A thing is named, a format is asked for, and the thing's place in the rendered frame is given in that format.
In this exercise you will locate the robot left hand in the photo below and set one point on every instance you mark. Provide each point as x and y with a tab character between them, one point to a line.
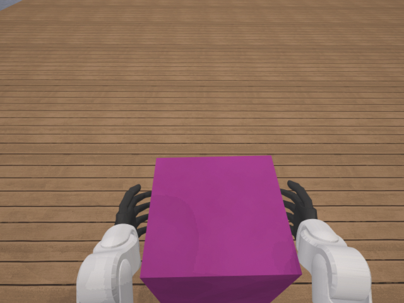
128	210

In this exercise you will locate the robot left forearm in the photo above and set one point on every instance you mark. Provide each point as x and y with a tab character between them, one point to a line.
106	275

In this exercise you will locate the robot right forearm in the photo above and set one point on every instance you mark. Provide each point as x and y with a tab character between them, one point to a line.
340	274

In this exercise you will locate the carton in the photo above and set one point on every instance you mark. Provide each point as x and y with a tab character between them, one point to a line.
217	232

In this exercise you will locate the robot right hand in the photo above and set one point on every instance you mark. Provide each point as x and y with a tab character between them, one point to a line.
302	209

